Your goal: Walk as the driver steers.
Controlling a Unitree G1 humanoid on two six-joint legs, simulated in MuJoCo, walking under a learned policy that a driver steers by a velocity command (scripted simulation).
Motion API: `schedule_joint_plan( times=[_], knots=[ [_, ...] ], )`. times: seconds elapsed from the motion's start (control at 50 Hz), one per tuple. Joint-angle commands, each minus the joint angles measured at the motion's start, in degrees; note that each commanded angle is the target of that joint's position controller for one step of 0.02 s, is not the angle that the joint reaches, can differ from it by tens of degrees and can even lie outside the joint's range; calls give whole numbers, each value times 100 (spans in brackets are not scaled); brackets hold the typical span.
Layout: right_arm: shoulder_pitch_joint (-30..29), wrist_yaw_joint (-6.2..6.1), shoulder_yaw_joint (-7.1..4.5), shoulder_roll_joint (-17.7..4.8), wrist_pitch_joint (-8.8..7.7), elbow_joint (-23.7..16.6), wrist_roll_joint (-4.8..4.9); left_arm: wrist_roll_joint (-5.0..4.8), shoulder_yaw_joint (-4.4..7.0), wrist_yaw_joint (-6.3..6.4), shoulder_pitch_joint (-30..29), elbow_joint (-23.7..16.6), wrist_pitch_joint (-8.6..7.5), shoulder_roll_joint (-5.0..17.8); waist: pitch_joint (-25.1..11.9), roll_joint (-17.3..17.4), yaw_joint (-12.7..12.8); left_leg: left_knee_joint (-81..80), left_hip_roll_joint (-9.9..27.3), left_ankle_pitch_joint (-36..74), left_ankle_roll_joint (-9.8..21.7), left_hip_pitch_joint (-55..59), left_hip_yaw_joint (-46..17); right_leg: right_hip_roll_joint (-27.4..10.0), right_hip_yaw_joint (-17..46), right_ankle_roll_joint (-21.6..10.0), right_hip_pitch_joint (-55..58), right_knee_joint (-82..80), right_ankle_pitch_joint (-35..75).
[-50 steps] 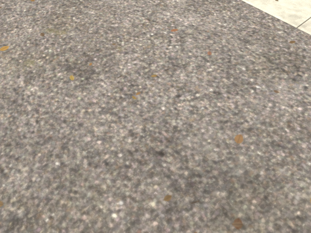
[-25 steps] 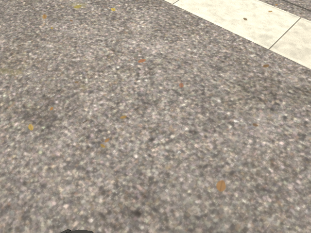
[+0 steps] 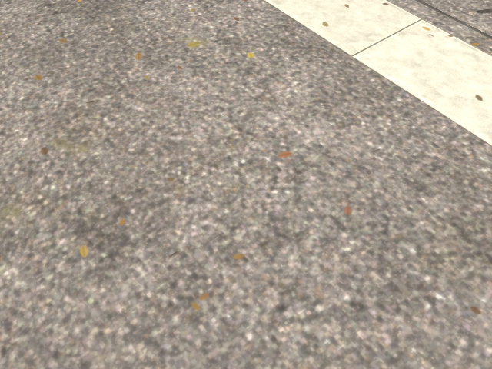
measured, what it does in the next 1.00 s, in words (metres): walks ahead, turning left: left foot, then right foot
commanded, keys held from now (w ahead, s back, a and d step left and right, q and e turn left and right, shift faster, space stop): w+q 0.62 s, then w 0.24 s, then no key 0.14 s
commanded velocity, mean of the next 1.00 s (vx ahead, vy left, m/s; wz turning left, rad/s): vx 0.48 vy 0.00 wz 0.40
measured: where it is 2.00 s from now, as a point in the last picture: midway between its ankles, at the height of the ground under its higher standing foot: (223, 309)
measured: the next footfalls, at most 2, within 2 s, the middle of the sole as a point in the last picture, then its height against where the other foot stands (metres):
left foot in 0.12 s outside the picture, level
right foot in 0.68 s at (269, 334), level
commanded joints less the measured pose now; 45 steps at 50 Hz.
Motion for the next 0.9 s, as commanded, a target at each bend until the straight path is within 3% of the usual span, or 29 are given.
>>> schedule_joint_plan(
  times=[0.02, 0.06, 0.08, 0.1, 0.12, 0.14, 0.16, 0.18, 0.2, 0.22, 0.24, 0.28, 0.34, 0.44, 0.56, 0.6, 0.62, 0.64, 0.66, 0.68, 0.7, 0.72, 0.74, 0.76, 0.82, 0.86, 0.9],
  knots=[
    [-531, -1, -55, -326, -105, -453, -11, 45, 132, 104, 372, -32, -24, 745, 458, -510, -80, -328, -159, -338, 250, -122, 116, -1864, 312, -494, 127, 148, 3475],
    [-163, -38, -111, -383, -139, -365, -33, 51, 158, 148, 209, -44, -11, 858, 194, -587, -289, -481, -481, -843, 479, 562, 368, -1891, 65, -400, 261, 912, 5142],
    [315, -67, -170, -465, -162, -225, -41, 58, 180, 156, 145, -53, 18, 942, -96, -620, -483, -581, -701, -1060, 614, 1102, 480, -1873, -38, -362, 285, 1667, 5812],
    [1120, -93, -254, -569, -200, 40, -66, 34, 198, 155, 56, -93, 61, 1018, -511, -556, -816, -938, -866, -912, 771, 2043, 503, -1770, -188, -269, 22, 2753, 5775],
    [2039, -134, -401, -939, -226, 274, -172, -5, 182, 150, -81, -260, 57, 1024, -1007, -361, -1200, -1049, -259, -1062, 1095, 3466, -388, -1649, -283, -136, -1132, 4223, 4489],
    [2468, -192, -587, -1568, -192, 222, -209, -161, 109, 39, 152, -579, 18, 590, -1644, 886, -1053, -1413, 1455, -1215, 2016, 5157, -3329, -591, -436, 169, -3437, 6682, 606],
    [2265, -125, -565, -1480, -105, 272, 18, -48, 208, -1, -205, -671, -24, 908, -1751, 457, -940, -2122, 1684, -1012, 2152, 5250, -4586, -246, 642, 144, -4334, 7337, -1263],
    [1752, -122, -537, -1365, -81, 214, 89, -35, 220, -35, -752, -904, -80, 924, -846, 207, -729, -2235, 1484, -1050, 1928, 4506, -3640, -657, 865, 101, -4779, 7137, -723],
    [1447, -116, -469, -1046, -92, 156, 82, -45, 216, -44, -960, -968, -133, 917, -390, -185, -565, -2414, 1273, -555, 1684, 3725, -3067, -860, 831, 132, -4580, 6692, -297],
    [1255, -134, -423, -876, -115, 120, 78, -5, 225, -35, -995, -978, -91, 841, -131, -349, -345, -2514, 986, -95, 1456, 3128, -2629, -1000, 833, 197, -4269, 6268, -185],
    [1181, -164, -371, -726, -145, 128, 108, 84, 211, -35, -918, -1008, 21, 768, -83, -283, -159, -2585, 718, 252, 1300, 2697, -2264, -1088, 835, 303, -3920, 5939, -165],
    [1345, -180, -365, -791, -236, 148, 122, 155, 202, -74, -919, -1078, 220, 654, -169, -150, -74, -2629, 489, 682, 1260, 2415, -1969, -1081, 742, 468, -3674, 5577, -133],
    [1687, -192, -415, -1016, -249, 165, 124, 145, 208, -105, -1551, -1378, 333, 685, -27, 1, -193, -2789, 301, 592, 1176, 2294, -1871, -1098, 621, 665, -4010, 4893, 433],
    [2355, -196, -411, -1003, -191, 165, 101, 97, 195, -137, -2699, -1846, 358, 774, 21, 156, -635, -2674, 253, 776, 903, 2995, -2108, -978, 661, 751, -4604, 3787, 1336],
    [2741, -283, -434, -1104, -155, 91, 4, 28, 100, -185, -3592, -2334, 261, 830, 69, 261, -889, -2141, 377, 1570, 925, 3781, -2452, -660, 694, 621, -4595, 2778, 1229],
    [2544, -331, -467, -1207, -158, -7, -7, 1, 111, -174, -3354, -2364, 200, 943, 32, 332, -688, -1901, 415, 1832, 770, 3685, -2567, -569, 767, 498, -3928, 2324, 1051],
    [2303, -331, -486, -1279, -165, -86, -7, -14, 140, -146, -2947, -2274, 167, 1029, -74, 359, -459, -1638, 350, 2222, 629, 3414, -2522, -450, 739, 401, -3188, 2082, 839],
    [2178, -300, -497, -1337, -195, -122, -2, -15, 201, -95, -2290, -2064, 126, 1165, -393, 290, -204, -1081, 222, 2795, 511, 3282, -2420, -282, 615, 283, -2294, 1923, 752],
    [2128, -241, -483, -1293, -246, -124, 47, 28, 271, -26, -1488, -1853, 51, 1322, -851, 2, 178, -39, -95, 2692, 380, 2957, -2118, -474, 711, 101, -1149, 1638, 982],
    [2226, -197, -377, -917, -305, -295, 103, 165, 358, 75, -570, -1806, 14, 1701, -1706, -545, 451, 1472, -396, 1043, 284, 2217, -1762, -1752, 2006, -189, 166, 1583, -60],
    [3131, -199, -306, -463, -276, -318, 286, 248, 474, 69, -574, -1774, 88, 2184, -2189, -1949, -49, 3007, -1338, -3033, 78, 536, -1126, -3096, 4718, -1011, 1269, 974, -66],
    [3060, -254, -345, -951, -205, -136, 53, 103, 437, 10, -889, -1783, 166, 1696, -1639, -1147, -169, 3509, -819, -2751, 160, -15, -1163, -2943, 5125, -1061, 629, 748, -956],
    [2512, -210, -350, -963, -186, -163, -22, 39, 315, -27, -1316, -1849, 160, 1169, -781, -482, -199, 3406, -606, -2151, 132, 9, -1141, -2612, 4117, -911, -261, 608, -890],
    [2116, -170, -322, -858, -190, -264, -41, 57, 248, -62, -1507, -1810, 135, 937, -392, -229, -222, 3119, -464, -1851, 101, 99, -1100, -2290, 3320, -764, -827, 494, -194],
    [1958, -56, -293, -735, -67, -352, -131, 14, 207, -77, -1220, -1503, 12, 904, -288, -748, -389, 2630, -333, -1739, -3, 449, -972, -1789, 2166, -566, -1311, 334, 1431],
    [1815, -20, -273, -686, -24, -411, -141, -40, 221, -111, -967, -1353, -80, 956, -337, -726, -426, 2453, -325, -1649, -51, 282, -896, -1783, 1899, -657, -1224, 261, 1954],
    [1430, -9, -225, -619, -9, -529, -148, -54, 215, -109, -862, -1259, -106, 991, -152, -652, -432, 2070, -246, -1410, -164, 39, -722, -1814, 1563, -735, -1245, 212, 3133]
  ],
)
